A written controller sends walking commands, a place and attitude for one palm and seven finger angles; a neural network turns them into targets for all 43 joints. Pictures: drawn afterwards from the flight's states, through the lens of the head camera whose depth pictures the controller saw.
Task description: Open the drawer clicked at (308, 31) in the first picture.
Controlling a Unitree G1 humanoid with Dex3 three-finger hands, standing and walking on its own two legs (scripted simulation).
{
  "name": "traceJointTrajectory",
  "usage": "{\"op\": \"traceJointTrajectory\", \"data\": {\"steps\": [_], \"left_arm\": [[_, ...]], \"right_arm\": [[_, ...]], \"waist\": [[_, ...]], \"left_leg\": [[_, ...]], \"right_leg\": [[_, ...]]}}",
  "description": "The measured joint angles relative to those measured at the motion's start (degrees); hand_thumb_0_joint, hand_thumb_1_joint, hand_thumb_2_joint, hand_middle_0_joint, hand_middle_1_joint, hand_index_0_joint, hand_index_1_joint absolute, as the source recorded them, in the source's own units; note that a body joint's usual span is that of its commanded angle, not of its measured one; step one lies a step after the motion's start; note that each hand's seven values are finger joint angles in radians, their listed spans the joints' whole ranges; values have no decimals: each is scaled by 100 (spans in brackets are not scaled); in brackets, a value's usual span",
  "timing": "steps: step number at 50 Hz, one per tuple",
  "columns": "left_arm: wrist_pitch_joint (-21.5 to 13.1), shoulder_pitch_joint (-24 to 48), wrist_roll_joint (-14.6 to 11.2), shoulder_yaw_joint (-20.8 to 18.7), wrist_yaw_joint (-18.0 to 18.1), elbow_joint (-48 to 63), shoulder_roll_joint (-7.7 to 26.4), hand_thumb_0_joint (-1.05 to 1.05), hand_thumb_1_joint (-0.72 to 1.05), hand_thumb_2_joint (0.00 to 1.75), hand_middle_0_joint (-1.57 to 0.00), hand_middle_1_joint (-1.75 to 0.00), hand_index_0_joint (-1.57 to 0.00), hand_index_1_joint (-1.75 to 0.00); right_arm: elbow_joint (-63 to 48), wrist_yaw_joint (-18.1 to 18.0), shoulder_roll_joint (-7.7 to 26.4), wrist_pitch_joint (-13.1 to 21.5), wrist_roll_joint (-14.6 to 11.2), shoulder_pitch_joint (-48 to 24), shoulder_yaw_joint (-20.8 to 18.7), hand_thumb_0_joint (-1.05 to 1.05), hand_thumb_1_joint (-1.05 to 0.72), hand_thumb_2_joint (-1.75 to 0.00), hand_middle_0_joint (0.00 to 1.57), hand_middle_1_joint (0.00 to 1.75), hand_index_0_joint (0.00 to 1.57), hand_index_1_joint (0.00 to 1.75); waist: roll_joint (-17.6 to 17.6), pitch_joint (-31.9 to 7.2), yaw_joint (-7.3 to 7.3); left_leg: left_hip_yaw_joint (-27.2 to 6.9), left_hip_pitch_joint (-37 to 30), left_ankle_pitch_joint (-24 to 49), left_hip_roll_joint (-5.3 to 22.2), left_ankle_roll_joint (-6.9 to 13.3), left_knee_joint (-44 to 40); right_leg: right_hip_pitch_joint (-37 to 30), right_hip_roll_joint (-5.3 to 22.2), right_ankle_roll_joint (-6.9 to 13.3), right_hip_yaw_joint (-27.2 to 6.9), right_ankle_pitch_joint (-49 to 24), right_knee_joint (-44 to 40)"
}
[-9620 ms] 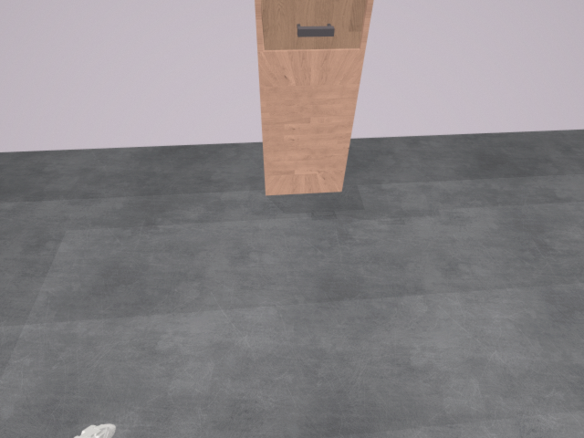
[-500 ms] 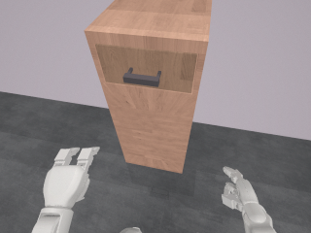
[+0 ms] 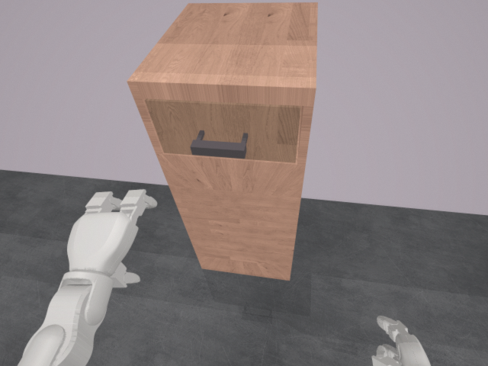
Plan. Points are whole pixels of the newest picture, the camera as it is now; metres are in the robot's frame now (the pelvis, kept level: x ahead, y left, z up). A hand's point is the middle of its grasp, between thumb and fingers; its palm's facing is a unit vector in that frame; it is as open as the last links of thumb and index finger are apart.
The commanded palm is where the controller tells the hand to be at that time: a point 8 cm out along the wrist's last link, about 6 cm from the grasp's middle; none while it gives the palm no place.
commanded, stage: raise the hand with hooked fingers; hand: left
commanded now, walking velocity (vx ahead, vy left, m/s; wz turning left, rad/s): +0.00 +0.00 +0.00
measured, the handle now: (220, 142) +0.55 +0.13 +0.03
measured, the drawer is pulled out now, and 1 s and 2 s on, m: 0.00 0.00 0.00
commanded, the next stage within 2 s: move the hooked fingers above the handle in 0.82 s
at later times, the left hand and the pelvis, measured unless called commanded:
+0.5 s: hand (110, 185) +0.32 +0.25 +0.15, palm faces +0.04 -0.04 -1.00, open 13.8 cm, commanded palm +0.29 +0.24 +0.20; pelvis +0.01 -0.01 +0.01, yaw +2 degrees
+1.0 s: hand (113, 195) +0.31 +0.24 +0.14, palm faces +0.04 -0.06 -1.00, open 13.8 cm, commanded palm +0.29 +0.23 +0.20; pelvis +0.00 +0.00 +0.01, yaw +1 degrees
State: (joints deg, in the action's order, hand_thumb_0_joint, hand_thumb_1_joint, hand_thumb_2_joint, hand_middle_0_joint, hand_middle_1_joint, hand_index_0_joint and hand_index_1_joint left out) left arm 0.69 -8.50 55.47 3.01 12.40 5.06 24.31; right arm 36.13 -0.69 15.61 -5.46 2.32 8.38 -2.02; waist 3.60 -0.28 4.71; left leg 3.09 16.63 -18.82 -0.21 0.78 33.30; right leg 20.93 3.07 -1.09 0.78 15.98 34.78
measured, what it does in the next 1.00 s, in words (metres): stands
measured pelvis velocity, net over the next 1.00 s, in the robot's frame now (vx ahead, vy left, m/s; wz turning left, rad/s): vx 0.00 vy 0.00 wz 0.02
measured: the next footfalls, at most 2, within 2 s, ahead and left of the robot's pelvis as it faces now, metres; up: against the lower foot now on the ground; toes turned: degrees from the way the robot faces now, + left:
none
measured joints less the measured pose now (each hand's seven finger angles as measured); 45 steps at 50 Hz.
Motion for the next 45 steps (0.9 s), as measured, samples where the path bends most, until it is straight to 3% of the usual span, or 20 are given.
{"op": "traceJointTrajectory", "data": {"steps": [8,17,27,32,38,45], "left_arm": [[152,702,-133,94,-658,-123,228,0,-34,36,-31,-110,-31,-110],[69,1393,-372,-32,-1358,-258,529,0,-46,31,-32,-118,-32,-118],[-169,1865,-685,-307,-1860,-498,794,0,-49,30,-32,-119,-32,-120],[-356,1632,-746,-370,-1891,-335,763,0,-49,30,-32,-120,-32,-120],[-586,1467,-701,-354,-1564,-182,751,0,-49,30,-32,-120,-32,-120],[-270,1655,-646,-335,-1414,-420,734,0,-49,30,-32,-120,-32,-120]], "right_arm": [[-132,-26,-107,-102,-104,-428,167,1,-90,-90,20,30,20,30],[-154,-5,-187,-221,-154,-508,334,1,-90,-90,20,30,20,30],[-52,39,-44,-287,-213,-238,279,1,-90,-90,20,30,21,30],[-73,82,61,-295,-198,-87,192,1,-90,-90,20,30,20,30],[-5,89,92,-264,-178,5,104,1,-90,-90,20,30,20,30],[51,85,26,-308,-240,-103,137,1,-90,-90,20,30,20,30]], "waist": [[55,36,75],[141,89,144],[183,126,70],[165,148,30],[114,166,51],[125,142,74]], "left_leg": [[-49,-454,191,5,-25,-499],[-159,-730,354,30,-60,-870],[-182,-764,455,23,-58,-1061],[-134,-699,463,14,-41,-1064],[-125,-628,468,0,-32,-1032],[-137,-623,502,-18,-21,-1037]], "right_leg": [[-452,-18,17,61,-144,-449],[-788,-49,44,184,-285,-857],[-831,-47,40,211,-378,-1049],[-741,-41,25,161,-395,-1036],[-671,-27,18,150,-404,-1007],[-676,-9,9,159,-437,-1021]]}}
